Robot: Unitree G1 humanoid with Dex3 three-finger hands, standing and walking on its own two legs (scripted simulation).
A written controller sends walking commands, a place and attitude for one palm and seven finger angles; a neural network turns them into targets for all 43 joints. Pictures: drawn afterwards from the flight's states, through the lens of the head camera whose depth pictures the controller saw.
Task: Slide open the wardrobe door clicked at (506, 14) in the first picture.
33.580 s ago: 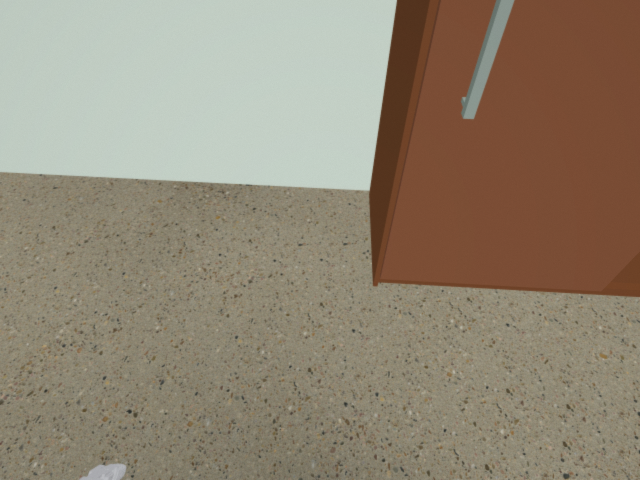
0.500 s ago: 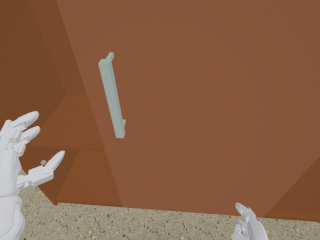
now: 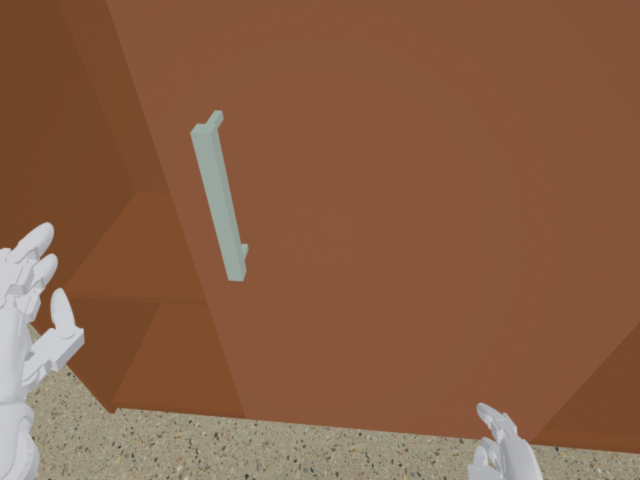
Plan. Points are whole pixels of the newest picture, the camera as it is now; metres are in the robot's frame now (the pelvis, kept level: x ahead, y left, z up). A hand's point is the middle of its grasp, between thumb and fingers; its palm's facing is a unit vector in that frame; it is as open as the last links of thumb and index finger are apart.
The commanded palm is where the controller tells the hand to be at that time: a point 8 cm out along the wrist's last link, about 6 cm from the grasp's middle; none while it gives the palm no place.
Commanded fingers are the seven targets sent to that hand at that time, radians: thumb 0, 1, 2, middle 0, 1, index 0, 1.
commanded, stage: draw the hand back to the body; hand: left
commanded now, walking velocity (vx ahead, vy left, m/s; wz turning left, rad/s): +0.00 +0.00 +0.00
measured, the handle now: (227, 203) +0.44 +0.21 +0.13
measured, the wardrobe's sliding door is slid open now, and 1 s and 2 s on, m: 0.44 0.44 0.44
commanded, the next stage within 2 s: step back with the hand held close in 0.02 s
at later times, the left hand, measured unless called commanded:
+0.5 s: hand (58, 349) +0.17 +0.28 +0.16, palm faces +0.38 -0.79 -0.48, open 7.4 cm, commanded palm +0.11 +0.32 +0.17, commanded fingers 0.00 0.90 0.90 -0.20 -0.30 -0.20 -0.30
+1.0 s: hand out of the picture +0.07 +0.29 +0.17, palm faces +0.50 -0.77 -0.39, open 7.4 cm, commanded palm +0.01 +0.33 +0.17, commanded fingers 0.00 0.90 0.90 -0.20 -0.30 -0.20 -0.30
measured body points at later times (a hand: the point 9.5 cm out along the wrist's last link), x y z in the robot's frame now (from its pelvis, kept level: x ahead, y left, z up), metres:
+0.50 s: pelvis -0.03 +0.02 +0.00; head -0.03 +0.02 +0.45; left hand +0.14 +0.32 +0.19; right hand +0.15 -0.22 -0.07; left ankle +0.02 +0.13 -0.74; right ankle -0.01 -0.13 -0.74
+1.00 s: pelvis -0.12 +0.03 -0.02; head -0.12 +0.04 +0.43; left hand +0.04 +0.33 +0.19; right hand +0.05 -0.21 -0.09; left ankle +0.01 +0.13 -0.74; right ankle -0.01 -0.13 -0.74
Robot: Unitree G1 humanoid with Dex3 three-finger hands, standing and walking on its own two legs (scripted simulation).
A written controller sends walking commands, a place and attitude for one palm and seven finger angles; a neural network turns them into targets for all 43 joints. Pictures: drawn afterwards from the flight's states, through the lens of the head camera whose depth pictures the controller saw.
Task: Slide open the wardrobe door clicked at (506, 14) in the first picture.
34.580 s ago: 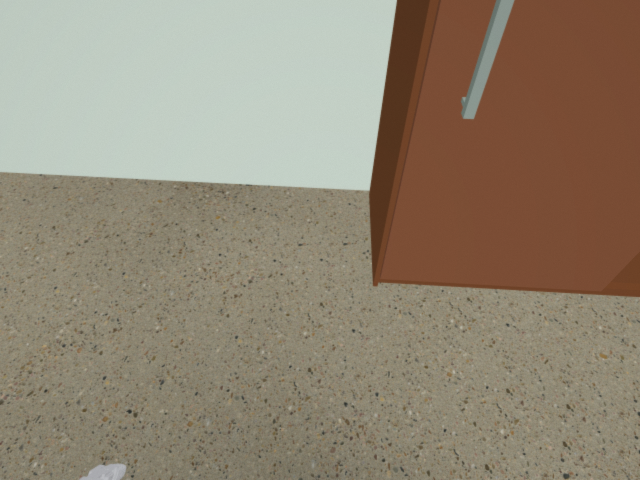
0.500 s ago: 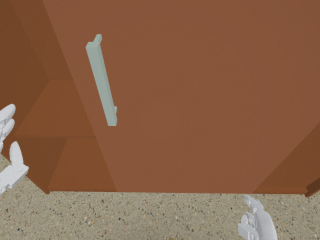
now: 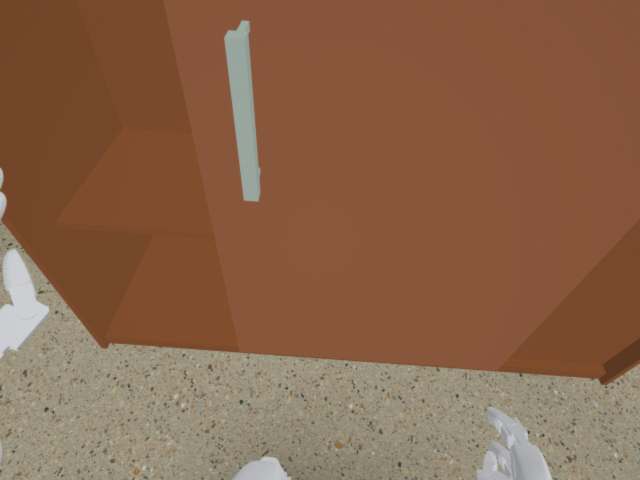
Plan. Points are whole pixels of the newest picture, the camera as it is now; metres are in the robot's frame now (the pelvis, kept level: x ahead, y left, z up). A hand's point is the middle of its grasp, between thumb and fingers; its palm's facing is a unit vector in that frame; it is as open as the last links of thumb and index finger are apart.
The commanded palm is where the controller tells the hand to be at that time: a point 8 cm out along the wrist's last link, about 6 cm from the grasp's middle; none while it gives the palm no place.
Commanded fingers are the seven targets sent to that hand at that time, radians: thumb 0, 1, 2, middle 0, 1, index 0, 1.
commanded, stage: step back with the hand held close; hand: left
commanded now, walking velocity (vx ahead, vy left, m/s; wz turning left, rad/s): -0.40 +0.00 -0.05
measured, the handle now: (248, 120) +0.57 +0.17 +0.16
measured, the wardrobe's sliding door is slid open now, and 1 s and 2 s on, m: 0.44 0.44 0.44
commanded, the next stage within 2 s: stop stepping back and stand still in 0.14 s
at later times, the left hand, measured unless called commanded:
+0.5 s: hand out of the picture +0.11 +0.29 +0.18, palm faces +0.48 -0.79 -0.38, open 7.4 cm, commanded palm +0.03 +0.31 +0.20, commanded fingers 0.00 0.90 0.90 -0.20 -0.30 -0.20 -0.30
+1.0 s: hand out of the picture +0.11 +0.28 +0.18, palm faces +0.45 -0.77 -0.46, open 7.4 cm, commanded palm +0.04 +0.32 +0.20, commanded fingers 0.00 0.90 0.90 -0.20 -0.30 -0.20 -0.30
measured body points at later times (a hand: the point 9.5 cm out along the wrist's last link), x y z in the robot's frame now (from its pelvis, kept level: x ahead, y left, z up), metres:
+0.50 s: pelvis -0.10 +0.01 +0.01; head -0.11 +0.03 +0.46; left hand +0.07 +0.33 +0.20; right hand +0.07 -0.22 -0.05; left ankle -0.05 +0.12 -0.72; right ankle -0.07 -0.11 -0.71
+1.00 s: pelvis -0.09 +0.01 +0.00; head -0.09 +0.01 +0.45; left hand +0.09 +0.32 +0.21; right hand +0.05 -0.22 -0.08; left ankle -0.07 +0.16 -0.72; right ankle -0.13 -0.07 -0.72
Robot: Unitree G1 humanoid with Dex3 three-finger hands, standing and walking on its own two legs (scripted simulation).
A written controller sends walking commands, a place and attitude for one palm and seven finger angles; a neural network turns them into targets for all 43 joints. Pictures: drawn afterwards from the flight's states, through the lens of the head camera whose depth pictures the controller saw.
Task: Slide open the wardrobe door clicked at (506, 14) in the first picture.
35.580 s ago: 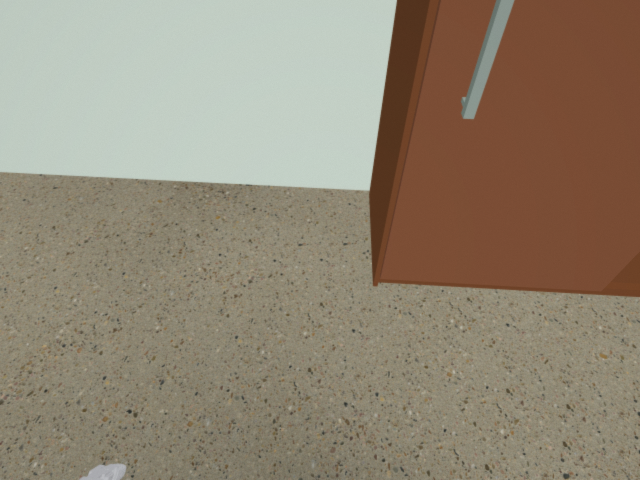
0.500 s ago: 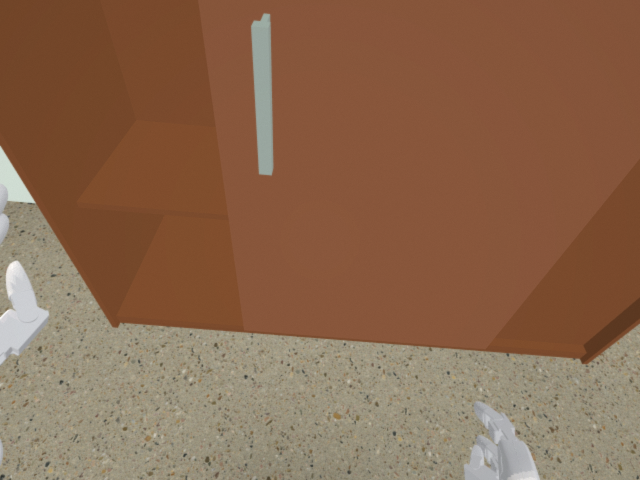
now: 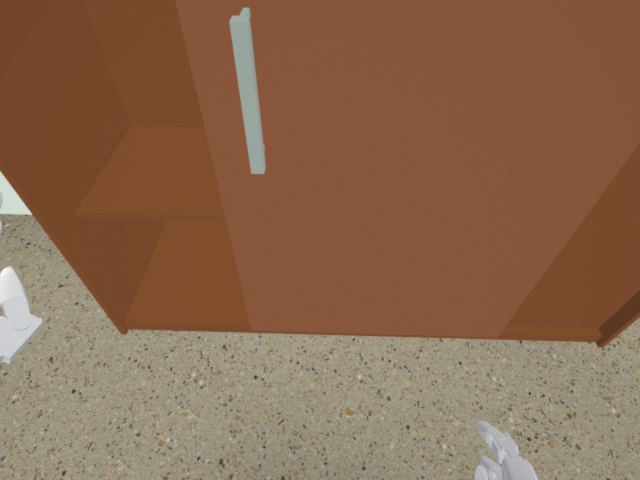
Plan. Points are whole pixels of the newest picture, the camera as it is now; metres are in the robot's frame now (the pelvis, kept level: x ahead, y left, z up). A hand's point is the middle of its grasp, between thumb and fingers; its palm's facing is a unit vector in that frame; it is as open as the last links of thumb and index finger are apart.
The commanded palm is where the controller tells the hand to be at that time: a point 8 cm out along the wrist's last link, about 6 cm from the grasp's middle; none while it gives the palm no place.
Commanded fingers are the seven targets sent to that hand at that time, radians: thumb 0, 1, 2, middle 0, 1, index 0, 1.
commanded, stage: stop stepping back and stand still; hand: left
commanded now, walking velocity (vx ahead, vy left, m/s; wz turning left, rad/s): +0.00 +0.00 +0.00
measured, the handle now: (252, 98) +0.66 +0.14 +0.15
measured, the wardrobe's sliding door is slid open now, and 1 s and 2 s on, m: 0.44 0.44 0.44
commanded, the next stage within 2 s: let the arm hang, fingers relaxed in 0.34 s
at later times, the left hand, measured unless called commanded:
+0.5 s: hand (56, 333) +0.23 +0.28 +0.12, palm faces +0.28 -0.82 -0.50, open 7.4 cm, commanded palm none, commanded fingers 0.00 0.90 0.90 -0.20 -0.30 -0.20 -0.30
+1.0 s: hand out of the picture -0.09 +0.21 -0.16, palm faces +0.03 -0.98 -0.18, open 7.3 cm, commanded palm none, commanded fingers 0.00 0.90 0.90 -0.20 -0.30 -0.20 -0.30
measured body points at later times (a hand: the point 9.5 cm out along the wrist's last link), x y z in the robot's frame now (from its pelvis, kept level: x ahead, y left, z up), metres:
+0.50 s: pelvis +0.01 +0.02 +0.01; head +0.02 +0.02 +0.46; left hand +0.21 +0.32 +0.15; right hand +0.20 -0.22 -0.07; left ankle +0.02 +0.13 -0.72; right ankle -0.03 -0.09 -0.72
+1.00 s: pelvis -0.03 +0.03 +0.01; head +0.01 +0.05 +0.46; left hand -0.09 +0.26 -0.15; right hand -0.05 -0.21 -0.14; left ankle +0.02 +0.13 -0.72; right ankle -0.03 -0.09 -0.72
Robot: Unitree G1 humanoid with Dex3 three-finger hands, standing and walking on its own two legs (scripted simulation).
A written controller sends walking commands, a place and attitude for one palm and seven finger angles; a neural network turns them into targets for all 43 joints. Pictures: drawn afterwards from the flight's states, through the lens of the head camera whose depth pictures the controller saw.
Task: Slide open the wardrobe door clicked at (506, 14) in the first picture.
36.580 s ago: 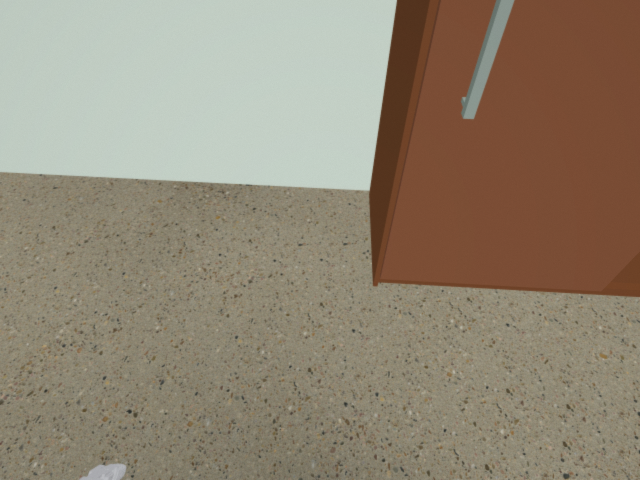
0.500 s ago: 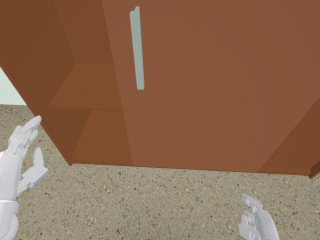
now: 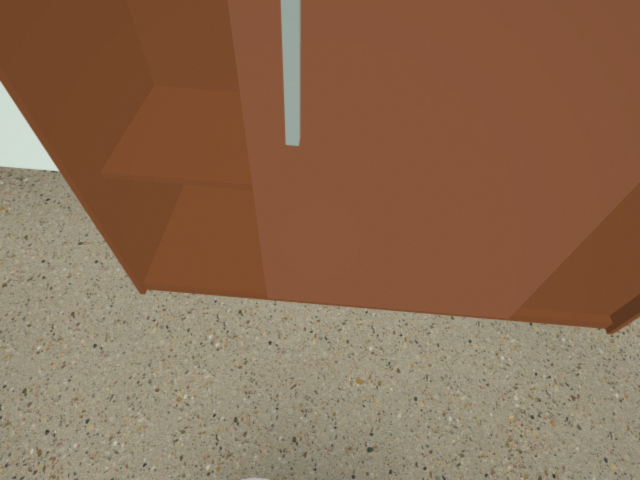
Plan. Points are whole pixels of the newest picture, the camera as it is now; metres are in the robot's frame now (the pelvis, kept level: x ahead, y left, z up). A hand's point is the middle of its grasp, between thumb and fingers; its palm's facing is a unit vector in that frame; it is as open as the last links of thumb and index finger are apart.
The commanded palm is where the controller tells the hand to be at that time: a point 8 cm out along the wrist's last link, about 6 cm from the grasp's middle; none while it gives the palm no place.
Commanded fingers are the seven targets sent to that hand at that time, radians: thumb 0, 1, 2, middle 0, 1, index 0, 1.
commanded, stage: let the arm hang, fingers relaxed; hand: left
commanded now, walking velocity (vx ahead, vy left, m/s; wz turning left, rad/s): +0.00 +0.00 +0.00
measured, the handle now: (293, 67) +0.69 +0.10 +0.14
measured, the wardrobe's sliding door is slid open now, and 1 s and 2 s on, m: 0.44 0.44 0.44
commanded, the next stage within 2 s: look to check the result in 0.54 s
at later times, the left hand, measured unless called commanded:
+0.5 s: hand out of the picture +0.08 +0.19 -0.16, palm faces -0.03 -0.97 -0.24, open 7.3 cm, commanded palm none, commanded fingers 0.00 0.90 0.90 -0.20 -0.30 -0.20 -0.30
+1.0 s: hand out of the picture +0.09 +0.22 -0.16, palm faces -0.03 -0.95 -0.30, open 7.3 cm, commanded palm none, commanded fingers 0.00 0.90 0.90 -0.20 -0.30 -0.20 -0.30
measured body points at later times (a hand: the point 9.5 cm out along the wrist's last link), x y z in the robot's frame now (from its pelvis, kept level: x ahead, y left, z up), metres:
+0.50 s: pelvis +0.01 +0.00 +0.00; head +0.03 +0.00 +0.45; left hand +0.08 +0.25 -0.15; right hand +0.06 -0.25 -0.15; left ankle +0.05 +0.10 -0.74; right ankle -0.01 -0.12 -0.74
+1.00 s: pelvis +0.04 -0.01 +0.01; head +0.06 -0.02 +0.46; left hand +0.09 +0.26 -0.14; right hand +0.09 -0.29 -0.14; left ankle +0.05 +0.10 -0.74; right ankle -0.01 -0.12 -0.74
